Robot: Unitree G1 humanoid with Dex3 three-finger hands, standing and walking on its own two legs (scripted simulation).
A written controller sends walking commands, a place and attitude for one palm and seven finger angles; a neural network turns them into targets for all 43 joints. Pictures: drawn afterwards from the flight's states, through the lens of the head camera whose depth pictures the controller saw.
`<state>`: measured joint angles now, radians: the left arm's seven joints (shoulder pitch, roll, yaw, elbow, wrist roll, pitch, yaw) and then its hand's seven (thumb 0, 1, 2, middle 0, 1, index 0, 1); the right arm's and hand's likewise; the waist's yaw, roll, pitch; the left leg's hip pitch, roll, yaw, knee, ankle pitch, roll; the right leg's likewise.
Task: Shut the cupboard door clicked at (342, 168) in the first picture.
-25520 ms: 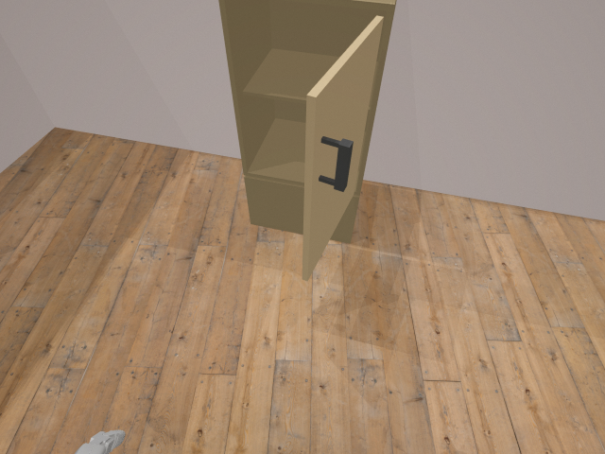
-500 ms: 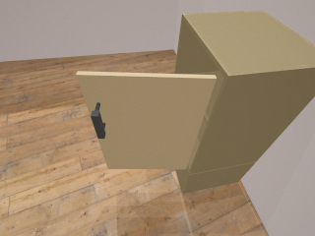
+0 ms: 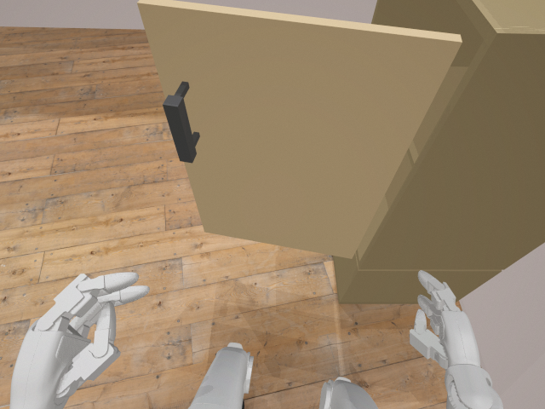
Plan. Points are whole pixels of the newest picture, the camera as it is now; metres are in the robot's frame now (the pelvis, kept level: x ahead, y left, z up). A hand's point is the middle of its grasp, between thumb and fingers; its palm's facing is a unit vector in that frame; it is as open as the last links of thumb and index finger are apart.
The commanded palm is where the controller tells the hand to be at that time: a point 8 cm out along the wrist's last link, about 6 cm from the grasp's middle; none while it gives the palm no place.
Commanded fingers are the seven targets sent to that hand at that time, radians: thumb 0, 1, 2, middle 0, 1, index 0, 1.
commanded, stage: raise the hand and make a fist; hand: left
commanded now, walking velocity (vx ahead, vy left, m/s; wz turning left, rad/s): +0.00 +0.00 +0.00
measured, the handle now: (185, 123) +0.51 +0.23 +0.09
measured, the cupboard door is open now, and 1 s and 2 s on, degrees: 79 79 79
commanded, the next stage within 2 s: bring the fist close to the handle in 1.34 s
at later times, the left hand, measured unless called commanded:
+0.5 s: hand (134, 311) +0.21 +0.21 +0.06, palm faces -0.11 -0.99 +0.01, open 3.3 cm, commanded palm +0.19 +0.27 +0.08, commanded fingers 0.00 0.90 0.90 -1.19 -1.38 -1.19 -1.38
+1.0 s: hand (104, 268) +0.24 +0.24 +0.11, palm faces +0.01 -1.00 -0.05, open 3.1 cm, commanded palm +0.22 +0.28 +0.09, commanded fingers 0.00 0.90 0.90 -1.30 -1.50 -1.30 -1.50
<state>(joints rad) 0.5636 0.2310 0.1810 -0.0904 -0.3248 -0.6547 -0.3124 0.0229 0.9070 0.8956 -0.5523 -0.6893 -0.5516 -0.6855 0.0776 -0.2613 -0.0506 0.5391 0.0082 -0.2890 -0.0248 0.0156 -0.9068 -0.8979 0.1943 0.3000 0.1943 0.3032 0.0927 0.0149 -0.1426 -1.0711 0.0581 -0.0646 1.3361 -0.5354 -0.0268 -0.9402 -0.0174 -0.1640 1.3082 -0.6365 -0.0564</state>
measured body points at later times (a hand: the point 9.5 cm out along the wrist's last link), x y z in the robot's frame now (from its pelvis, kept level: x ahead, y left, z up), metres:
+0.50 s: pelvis +0.00 +0.04 +0.01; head +0.08 +0.06 +0.46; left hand +0.21 +0.26 +0.06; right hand +0.17 -0.22 -0.06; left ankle +0.06 +0.13 -0.61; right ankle +0.01 -0.09 -0.61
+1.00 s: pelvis +0.01 +0.05 +0.03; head +0.07 +0.07 +0.48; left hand +0.23 +0.30 +0.11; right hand +0.19 -0.18 -0.03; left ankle +0.06 +0.13 -0.61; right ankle +0.01 -0.09 -0.61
